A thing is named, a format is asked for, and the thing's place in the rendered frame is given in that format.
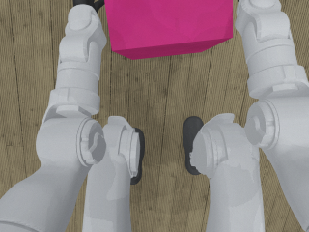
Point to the robot right upper arm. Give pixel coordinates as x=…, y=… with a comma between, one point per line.
x=280, y=127

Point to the robot left upper arm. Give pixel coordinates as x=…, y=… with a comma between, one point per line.
x=44, y=202

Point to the left robot hand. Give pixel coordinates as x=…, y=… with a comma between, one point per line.
x=97, y=5

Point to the right robot forearm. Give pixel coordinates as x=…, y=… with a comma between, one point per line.
x=269, y=51

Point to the left robot forearm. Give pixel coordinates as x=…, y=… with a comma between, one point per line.
x=78, y=72

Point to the left robot thigh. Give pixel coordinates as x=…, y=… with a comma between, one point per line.
x=107, y=197

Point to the robot right shin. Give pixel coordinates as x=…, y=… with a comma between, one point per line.
x=223, y=118

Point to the carton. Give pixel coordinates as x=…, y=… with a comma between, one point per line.
x=141, y=29

